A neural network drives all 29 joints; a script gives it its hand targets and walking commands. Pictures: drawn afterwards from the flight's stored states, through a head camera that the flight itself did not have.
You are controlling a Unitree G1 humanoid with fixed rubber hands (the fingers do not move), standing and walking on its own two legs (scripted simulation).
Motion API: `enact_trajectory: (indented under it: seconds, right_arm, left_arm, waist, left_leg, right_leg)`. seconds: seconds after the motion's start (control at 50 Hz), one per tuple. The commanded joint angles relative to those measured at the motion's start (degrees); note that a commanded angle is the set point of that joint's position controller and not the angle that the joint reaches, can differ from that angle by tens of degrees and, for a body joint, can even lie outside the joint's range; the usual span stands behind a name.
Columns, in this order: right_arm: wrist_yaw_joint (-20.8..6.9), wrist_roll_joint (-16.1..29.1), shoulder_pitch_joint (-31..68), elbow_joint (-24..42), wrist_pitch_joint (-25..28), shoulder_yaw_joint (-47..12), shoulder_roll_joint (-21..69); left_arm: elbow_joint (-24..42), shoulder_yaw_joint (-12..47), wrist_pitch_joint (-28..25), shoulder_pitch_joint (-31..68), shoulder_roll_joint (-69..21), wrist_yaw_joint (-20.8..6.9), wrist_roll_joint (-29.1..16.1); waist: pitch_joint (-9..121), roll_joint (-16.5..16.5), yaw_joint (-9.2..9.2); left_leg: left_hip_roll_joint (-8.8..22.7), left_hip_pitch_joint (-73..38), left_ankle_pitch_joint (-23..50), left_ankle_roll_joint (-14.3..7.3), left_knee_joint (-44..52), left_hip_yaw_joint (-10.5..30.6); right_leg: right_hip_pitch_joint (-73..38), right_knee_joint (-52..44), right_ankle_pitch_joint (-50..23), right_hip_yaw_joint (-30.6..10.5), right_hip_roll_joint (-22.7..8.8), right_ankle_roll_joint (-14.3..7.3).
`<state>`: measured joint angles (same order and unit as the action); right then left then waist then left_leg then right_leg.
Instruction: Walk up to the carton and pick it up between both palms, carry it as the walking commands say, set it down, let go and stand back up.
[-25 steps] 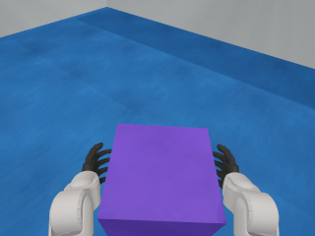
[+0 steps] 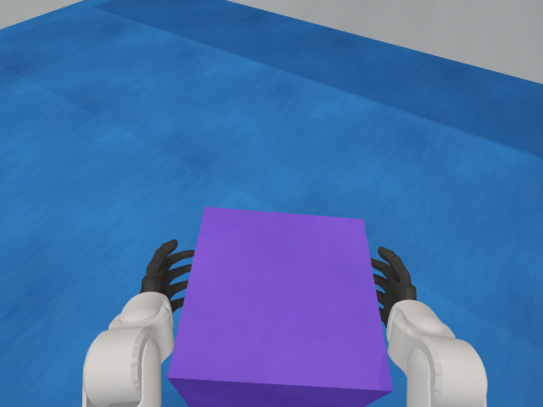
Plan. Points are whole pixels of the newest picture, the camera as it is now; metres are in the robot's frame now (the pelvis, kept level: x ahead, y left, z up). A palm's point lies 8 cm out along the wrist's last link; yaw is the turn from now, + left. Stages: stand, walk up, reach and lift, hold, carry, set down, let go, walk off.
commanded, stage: carry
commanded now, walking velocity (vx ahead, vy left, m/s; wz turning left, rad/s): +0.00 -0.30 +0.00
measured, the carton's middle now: (274, 322) +0.25 +0.00 +0.01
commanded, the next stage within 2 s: none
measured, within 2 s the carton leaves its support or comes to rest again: neither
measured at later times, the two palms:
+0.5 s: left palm (251, 338) +0.20 +0.03 +0.09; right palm (518, 352) +0.19 -0.27 +0.08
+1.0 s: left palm out of the picture +0.12 +0.00 +0.11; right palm out of the picture +0.11 -0.30 +0.09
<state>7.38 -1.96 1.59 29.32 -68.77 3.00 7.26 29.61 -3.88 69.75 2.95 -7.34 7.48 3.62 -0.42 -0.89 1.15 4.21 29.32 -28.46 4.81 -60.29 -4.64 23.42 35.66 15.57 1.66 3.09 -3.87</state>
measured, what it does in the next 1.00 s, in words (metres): steps to the right: left foot, then right foot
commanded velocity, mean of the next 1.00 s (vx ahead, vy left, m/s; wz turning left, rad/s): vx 0.00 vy -0.10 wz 0.00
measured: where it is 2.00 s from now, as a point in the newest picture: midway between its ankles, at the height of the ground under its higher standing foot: outside the picture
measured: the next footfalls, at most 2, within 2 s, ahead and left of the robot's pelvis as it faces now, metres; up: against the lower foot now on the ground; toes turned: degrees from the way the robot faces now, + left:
left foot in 0.12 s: +0.01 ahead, +0.09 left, +0.00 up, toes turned +8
right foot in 0.42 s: +0.01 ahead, -0.18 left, +0.00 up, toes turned +6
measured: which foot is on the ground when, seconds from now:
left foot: up 0.00-0.10, down 0.12-0.42, up 0.44-0.96, down 0.98-1.00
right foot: down 0.00-0.14, up 0.16-0.40, down 0.42-1.00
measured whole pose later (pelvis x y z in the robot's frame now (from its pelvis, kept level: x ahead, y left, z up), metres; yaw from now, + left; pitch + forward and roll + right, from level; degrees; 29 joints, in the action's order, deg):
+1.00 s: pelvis -0.12 -0.14 +0.00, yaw -1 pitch +0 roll +2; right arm 7.7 -1.9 1.0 29.6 -70.3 2.9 7.3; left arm 29.7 -3.4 70.2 1.4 -7.3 7.5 3.6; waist 3.5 -0.6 0.5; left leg 0.6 14.0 -22.4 1.2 -33.3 -5.1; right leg 23.6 31.5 8.6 6.0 1.6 -6.3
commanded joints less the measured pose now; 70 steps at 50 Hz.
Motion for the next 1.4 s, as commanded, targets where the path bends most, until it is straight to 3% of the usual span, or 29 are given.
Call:
enact_trajectory:
  seconds: [0.0,0.06,0.08,0.1,0.12,0.14,0.16,0.2,0.24,0.28,0.34,0.38,0.4,0.42,0.44,0.48,0.52,0.54,0.7,0.74,0.8,0.88,0.94,0.98,1.02,1.1,1.18,1.26,1.38]
  right_arm:
    - [-8.37,20.59,27.04,17.55,2.21,-41.32,50.97]
    - [-8.45,19.91,25.02,15.52,1.48,-40.02,49.86]
    - [-8.65,19.99,24.32,15.39,1.48,-39.68,50.09]
    - [-8.76,19.53,22.96,13.91,1.34,-38.77,50.03]
    - [-8.78,19.2,22.86,12.95,1.18,-38.04,48.74]
    - [-8.68,18.19,20.97,11.32,1.55,-36.79,47.85]
    - [-8.85,18.15,21.87,12.41,1.37,-37.41,48.44]
    - [-9.01,17.32,21.59,11.48,1.25,-36.73,49.06]
    - [-9.1,16.99,21.4,9.89,1.16,-34.91,48.48]
    - [-8.81,17.17,20.55,10.32,1.15,-34.83,47.64]
    - [-7.89,17.05,19.53,10.95,0.78,-34.98,48.04]
    - [-7.39,16.87,19.44,11.22,0.87,-35.74,48.41]
    - [-7.24,16.53,18.38,11.28,1.15,-36.31,48.46]
    - [-7.18,16.24,19.26,12.77,1.0,-37.01,48.5]
    - [-7.54,17.0,22.23,14.55,1.17,-38.73,48.73]
    - [-7.6,18.7,25.11,15.92,1.6,-41.11,51.19]
    - [-7.65,19.45,25.97,15.61,1.54,-41.38,51.47]
    - [-7.5,19.27,25.46,15.13,1.44,-41.16,50.56]
    - [-6.34,18.72,28.77,14.06,-0.24,-41.32,48.86]
    - [-5.93,18.47,29.07,13.89,-0.54,-41.39,49.13]
    - [-5.77,18.44,28.79,13.27,-1.04,-40.89,48.95]
    - [-5.76,18.0,27.51,12.43,-1.64,-39.8,48.25]
    - [-5.71,17.88,28.48,13.06,-1.87,-40.27,48.39]
    - [-5.73,17.24,28.3,12.05,-2.17,-38.84,47.95]
    - [-5.9,16.88,27.72,10.99,-2.34,-37.32,47.72]
    - [-5.79,16.45,27.21,9.44,-2.83,-37.0,46.72]
    - [-5.84,16.08,27.32,7.77,-2.81,-35.76,45.82]
    - [-5.51,15.57,27.28,7.44,-3.08,-35.72,44.69]
    - [-5.55,15.6,27.37,7.7,-2.61,-35.69,44.59]
  left_arm:
    - [13.35,39.43,-3.72,20.75,-52.57,-8.08,-19.39]
    - [11.93,39.56,-2.99,19.69,-51.67,-7.69,-18.9]
    - [12.68,39.88,-2.97,20.3,-51.36,-7.46,-19.14]
    - [12.89,40.16,-2.76,21.17,-50.64,-7.19,-19.04]
    - [12.03,39.8,-2.35,20.23,-50.06,-7.06,-18.55]
    - [13.1,41.49,-1.9,22.09,-50.34,-7.09,-18.86]
    - [13.62,41.53,-1.98,24.54,-49.94,-7.31,-18.93]
    - [12.09,42.0,-1.74,24.5,-51.21,-7.49,-19.21]
    - [12.61,42.49,-1.54,26.09,-50.59,-7.31,-19.57]
    - [13.79,42.98,-1.6,25.9,-49.4,-6.81,-19.85]
    - [11.92,41.49,-0.96,22.19,-49.47,-6.3,-19.83]
    - [10.99,40.0,-0.99,19.36,-49.82,-6.44,-19.99]
    - [11.42,40.09,-1.39,19.63,-49.5,-6.67,-20.25]
    - [10.81,39.5,-1.65,21.58,-48.66,-6.95,-19.92]
    - [11.14,40.05,-2.3,22.42,-50.0,-7.04,-20.53]
    - [11.12,38.57,-2.61,20.23,-51.55,-7.69,-20.0]
    - [11.63,37.63,-2.99,20.66,-51.13,-7.78,-19.56]
    - [10.67,37.23,-2.92,19.94,-50.63,-7.94,-19.26]
    - [7.92,34.8,-1.53,19.57,-48.01,-8.12,-18.37]
    - [7.23,34.33,-1.2,19.18,-47.76,-8.26,-18.48]
    - [7.28,34.13,-0.85,19.48,-47.33,-8.07,-18.59]
    - [7.89,34.57,-0.25,19.94,-46.37,-7.74,-18.38]
    - [7.73,34.0,-0.03,20.28,-46.17,-7.7,-18.08]
    - [8.36,33.57,0.41,21.43,-45.17,-7.49,-17.93]
    - [8.89,33.59,0.77,22.77,-44.69,-7.09,-17.67]
    - [6.5,33.88,1.64,22.58,-44.67,-6.67,-17.33]
    - [6.41,34.58,1.87,24.47,-44.51,-6.42,-17.38]
    - [4.63,33.73,2.07,23.62,-43.94,-6.34,-16.9]
    - [6.17,34.75,1.54,25.16,-43.92,-6.12,-16.99]
  waist:
    - [21.8,11.67,-1.79]
    - [21.48,11.71,-1.69]
    - [22.56,9.91,-0.68]
    - [22.14,6.34,0.66]
    - [20.67,-2.81,0.71]
    - [18.27,-20.73,-0.44]
    - [16.35,-11.4,-0.5]
    - [13.19,-4.26,-0.48]
    - [13.44,-10.58,-0.47]
    - [16.39,-14.13,-0.04]
    - [21.83,-17.73,0.08]
    - [25.66,-14.94,-1.67]
    - [26.5,-7.13,-1.4]
    - [25.04,11.12,-1.39]
    - [22.97,14.58,-1.36]
    - [22.51,9.13,-1.58]
    - [22.4,8.39,-1.53]
    - [22.49,7.06,-1.33]
    - [17.42,9.75,-1.59]
    - [17.79,10.83,-1.52]
    - [18.67,9.88,-1.63]
    - [19.13,9.65,-1.69]
    - [18.72,12.18,-1.1]
    - [16.43,7.84,-1.23]
    - [14.62,1.65,-1.44]
    - [12.72,2.22,-1.76]
    - [12.78,-0.07,-1.74]
    - [11.45,2.33,-1.8]
    - [12.92,0.4,-1.81]
  left_leg:
    - [-0.64,1.22,-4.45,-2.84,7.31,-3.61]
    - [-0.8,-6.52,-1.08,-4.01,19.8,-3.78]
    - [0.3,-12.07,6.17,-4.91,28.92,-3.0]
    - [4.52,-21.35,16.01,-6.03,36.8,1.67]
    - [15.49,-28.74,23.65,-9.77,41.73,17.13]
    - [30.74,-28.37,44.5,-18.66,43.47,37.97]
    - [29.02,-25.21,49.79,-21.23,40.25,33.79]
    - [23.02,-19.88,37.73,-17.72,40.06,22.92]
    - [16.96,-20.67,42.84,-13.28,38.53,14.41]
    - [16.93,-26.07,56.93,-12.52,36.05,12.97]
    - [17.51,-28.47,62.84,-11.36,32.32,11.56]
    - [12.0,-22.53,49.52,-5.95,23.89,3.97]
    - [8.18,-12.15,31.04,-3.46,19.67,1.02]
    - [0.64,4.43,-0.58,-0.17,10.89,-3.72]
    - [1.39,4.06,-11.4,-0.68,4.11,-0.9]
    - [2.1,4.53,-4.68,-1.72,0.28,0.07]
    - [2.33,3.86,-0.58,-1.67,-2.9,0.6]
    - [1.91,2.62,-0.34,-1.79,-2.33,0.93]
    - [-1.09,-0.54,1.18,-1.93,7.69,0.62]
    - [-1.6,-2.25,1.22,-2.25,9.78,0.67]
    - [-2.11,-3.93,0.51,-2.97,14.68,0.44]
    - [-3.08,-8.15,1.82,-4.55,23.85,-0.36]
    - [-3.94,-14.25,8.45,-5.79,31.16,-1.09]
    - [-3.34,-14.8,9.12,-7.08,33.76,1.24]
    - [0.44,-11.35,1.86,-8.58,38.51,7.76]
    - [0.23,-6.69,-0.38,-8.59,38.78,7.7]
    - [-0.07,-5.84,-0.59,-9.01,38.43,8.25]
    - [-0.51,-4.1,-1.48,-9.37,38.42,8.15]
    - [0.19,-5.1,3.01,-9.09,38.08,8.37]
  right_leg:
    - [-18.93,-8.78,-31.86,-7.89,-15.27,-8.61]
    - [-14.55,-9.12,-28.23,-7.78,-14.39,-8.84]
    - [-12.26,-7.44,-26.66,-6.22,-13.08,-6.97]
    - [-4.98,-3.6,-24.53,-3.5,-11.22,-3.6]
    - [7.0,3.0,-12.38,-1.01,-6.19,0.73]
    - [17.12,17.52,16.49,1.21,0.24,5.16]
    - [14.77,29.12,16.0,-5.55,-3.58,5.18]
    - [14.4,33.78,11.1,-6.69,-5.52,5.46]
    - [11.83,25.24,9.77,-3.33,-5.35,5.6]
    - [10.0,15.55,13.36,0.12,-4.11,5.76]
    - [3.7,0.84,12.04,2.24,-3.62,5.04]
    - [-11.61,-18.78,-4.67,4.31,-3.98,3.92]
    - [-21.93,-18.54,-13.98,0.87,-9.41,3.39]
    - [-28.15,-16.71,-43.18,-16.62,-25.01,-0.4]
    - [-22.76,-13.6,-43.04,-16.06,-25.32,-4.01]
    - [-22.78,-12.27,-34.45,-9.17,-20.65,-3.81]
    - [-20.87,-12.34,-27.25,-7.42,-19.18,-3.85]
    - [-19.93,-12.99,-24.67,-8.04,-18.88,-3.3]
    - [-14.84,-22.04,-1.21,-13.99,-19.67,0.69]
    - [-15.7,-22.9,0.69,-13.25,-19.33,1.81]
    - [-16.98,-22.4,-5.64,-13.21,-19.42,1.54]
    - [-15.89,-23.14,-1.16,-12.22,-19.26,0.9]
    - [-11.58,-26.15,9.06,-9.63,-17.38,3.75]
    - [-8.32,-25.73,14.05,-6.24,-14.42,6.83]
    - [-7.37,-21.39,13.15,-4.28,-11.59,7.66]
    - [-7.87,-18.73,12.92,-4.47,-11.04,5.58]
    - [-7.15,-18.17,12.09,-4.72,-11.08,5.11]
    - [-6.88,-18.48,13.14,-4.31,-10.66,5.13]
    - [-8.19,-16.28,8.22,-4.27,-11.17,4.11]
